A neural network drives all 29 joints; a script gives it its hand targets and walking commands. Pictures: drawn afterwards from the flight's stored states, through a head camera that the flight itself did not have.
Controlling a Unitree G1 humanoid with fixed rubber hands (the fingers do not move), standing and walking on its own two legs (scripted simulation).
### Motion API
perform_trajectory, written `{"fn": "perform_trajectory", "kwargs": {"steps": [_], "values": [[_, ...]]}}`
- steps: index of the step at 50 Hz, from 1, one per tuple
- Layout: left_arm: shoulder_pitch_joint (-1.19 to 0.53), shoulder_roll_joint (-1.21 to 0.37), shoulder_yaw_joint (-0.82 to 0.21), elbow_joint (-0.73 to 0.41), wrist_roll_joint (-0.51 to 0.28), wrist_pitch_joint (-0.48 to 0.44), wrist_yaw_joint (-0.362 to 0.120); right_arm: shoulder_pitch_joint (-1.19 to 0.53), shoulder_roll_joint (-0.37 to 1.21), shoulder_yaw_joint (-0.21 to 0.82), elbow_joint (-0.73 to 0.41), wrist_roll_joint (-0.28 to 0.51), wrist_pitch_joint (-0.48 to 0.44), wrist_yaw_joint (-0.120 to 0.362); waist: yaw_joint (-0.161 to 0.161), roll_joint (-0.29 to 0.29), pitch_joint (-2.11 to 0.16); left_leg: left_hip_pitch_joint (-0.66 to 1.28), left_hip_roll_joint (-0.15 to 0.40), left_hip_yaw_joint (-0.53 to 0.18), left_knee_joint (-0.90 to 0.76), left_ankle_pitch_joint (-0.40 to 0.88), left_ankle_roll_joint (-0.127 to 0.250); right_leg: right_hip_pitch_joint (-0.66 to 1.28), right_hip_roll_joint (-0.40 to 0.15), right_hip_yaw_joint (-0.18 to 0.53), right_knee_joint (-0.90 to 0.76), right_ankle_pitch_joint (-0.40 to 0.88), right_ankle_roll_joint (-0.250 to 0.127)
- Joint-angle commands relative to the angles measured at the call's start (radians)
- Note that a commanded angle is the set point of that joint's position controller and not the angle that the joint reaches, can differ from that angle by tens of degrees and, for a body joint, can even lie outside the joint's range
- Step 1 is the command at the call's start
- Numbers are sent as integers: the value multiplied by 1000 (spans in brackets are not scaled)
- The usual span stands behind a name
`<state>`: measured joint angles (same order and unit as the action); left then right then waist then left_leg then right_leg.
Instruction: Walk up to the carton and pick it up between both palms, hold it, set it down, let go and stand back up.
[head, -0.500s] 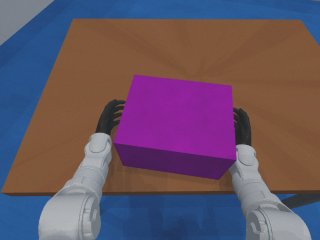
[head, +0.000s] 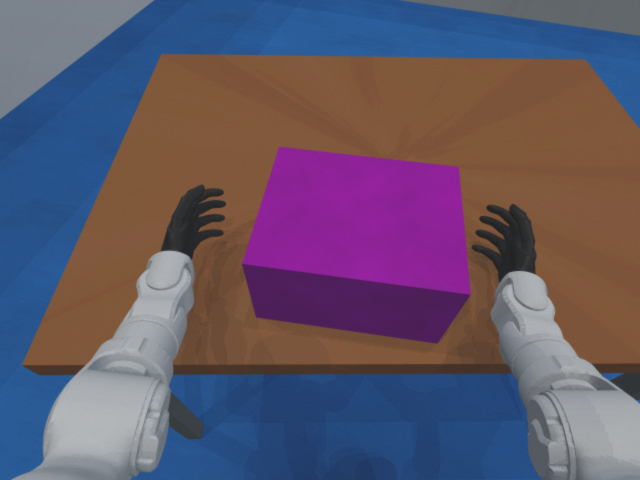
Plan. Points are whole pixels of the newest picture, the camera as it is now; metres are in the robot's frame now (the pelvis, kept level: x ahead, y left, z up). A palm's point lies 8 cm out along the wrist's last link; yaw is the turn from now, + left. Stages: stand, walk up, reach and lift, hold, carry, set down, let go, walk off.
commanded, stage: set down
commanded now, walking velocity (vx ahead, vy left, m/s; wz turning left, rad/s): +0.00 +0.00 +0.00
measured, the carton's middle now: (356, 242) +0.45 -0.05 +0.01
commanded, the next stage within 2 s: none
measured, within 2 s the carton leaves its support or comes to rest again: neither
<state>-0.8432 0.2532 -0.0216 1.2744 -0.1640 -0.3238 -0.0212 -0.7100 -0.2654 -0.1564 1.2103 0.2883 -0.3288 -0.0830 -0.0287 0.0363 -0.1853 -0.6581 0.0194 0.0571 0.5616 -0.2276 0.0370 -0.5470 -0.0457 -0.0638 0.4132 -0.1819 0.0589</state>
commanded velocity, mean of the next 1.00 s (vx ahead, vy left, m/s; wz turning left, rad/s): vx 0.00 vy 0.00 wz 0.00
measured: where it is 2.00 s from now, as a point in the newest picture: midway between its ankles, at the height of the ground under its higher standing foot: outside the picture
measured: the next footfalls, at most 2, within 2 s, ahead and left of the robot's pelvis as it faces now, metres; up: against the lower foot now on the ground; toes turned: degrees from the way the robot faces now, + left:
none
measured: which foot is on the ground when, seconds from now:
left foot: down 0.00-1.00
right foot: down 0.00-1.00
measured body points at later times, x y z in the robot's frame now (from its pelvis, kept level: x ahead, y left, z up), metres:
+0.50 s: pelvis -0.02 +0.00 +0.01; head -0.01 +0.02 +0.46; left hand +0.36 +0.23 +0.05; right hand +0.32 -0.26 +0.05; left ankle +0.01 +0.08 -0.73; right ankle -0.01 -0.17 -0.73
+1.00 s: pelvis -0.04 -0.01 +0.01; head -0.08 +0.01 +0.46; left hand +0.28 +0.21 +0.04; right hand +0.23 -0.25 +0.05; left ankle +0.01 +0.07 -0.73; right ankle -0.01 -0.17 -0.73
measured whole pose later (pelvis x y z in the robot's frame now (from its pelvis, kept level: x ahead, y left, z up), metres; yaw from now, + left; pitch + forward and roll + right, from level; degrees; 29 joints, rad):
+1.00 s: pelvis -0.04 -0.01 +0.01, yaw -1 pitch -4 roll -1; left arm -0.18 0.33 -0.02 0.62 -0.21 -0.02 -0.07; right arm -0.05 -0.16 -0.08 0.48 0.31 -0.01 -0.11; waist -0.03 -0.03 -0.06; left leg -0.23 0.02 0.09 0.49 -0.20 0.04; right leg -0.16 -0.05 -0.03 0.41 -0.18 0.05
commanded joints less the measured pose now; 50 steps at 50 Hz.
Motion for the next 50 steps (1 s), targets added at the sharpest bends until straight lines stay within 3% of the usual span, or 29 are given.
{"fn": "perform_trajectory", "kwargs": {"steps": [1, 7, 14, 22, 30, 35, 40, 45, 50], "values": [[-284, 237, -63, -110, -111, -26, -38, -243, -186, 155, -98, 51, -29, 13, -82, 10, -596, 628, -12, -61, 30, 598, -125, 61, 125, -43, 6, 309, -49], [-188, 254, -19, -203, -77, -3, -62, -165, -172, 191, -197, 69, -46, -10, -68, -9, -536, 637, -25, -56, 10, 622, -123, 167, 126, -32, -6, 377, -41], [-105, 296, -21, -446, -125, -6, -61, -96, -172, 192, -475, 85, -42, -18, -63, -28, -552, 670, -36, -67, -5, 621, -114, 217, 130, -20, -19, 356, -37], [1, 302, -48, -532, -191, 56, -73, 13, -134, 189, -612, 71, 71, -21, -41, -64, -347, 674, -30, -63, -87, 373, -88, 272, 105, 0, -60, 160, -55], [175, 266, -10, -655, -126, 156, -72, 200, -74, 182, -650, 47, 148, -25, 13, 24, -136, 650, -23, -68, -169, 227, -97, 317, 88, 22, -100, 54, -85], [173, 272, -27, -732, -145, 186, -49, 193, -45, 144, -803, 19, 196, -25, 23, 40, -50, 538, -11, -72, -234, -17, -78, 339, 80, 31, -85, -65, -86], [228, 272, -47, -822, -182, 200, -29, 253, -31, 108, -958, -6, 233, -24, 18, 36, -34, 498, 3, -81, -265, -145, -68, 358, 77, 40, -64, -118, -85], [394, 263, -35, -913, -167, 247, -27, 430, -13, 100, -1048, -20, 271, -32, 25, 38, 9, 516, 13, -91, -292, -152, -70, 398, 78, 53, -70, -95, -83], [528, 266, 16, -1045, -134, 317, -35, 580, 12, 112, -1168, -32, 328, -45, 53, 30, 62, 528, 13, -82, -312, -118, -69, 432, 77, 60, -92, -73, -85]]}}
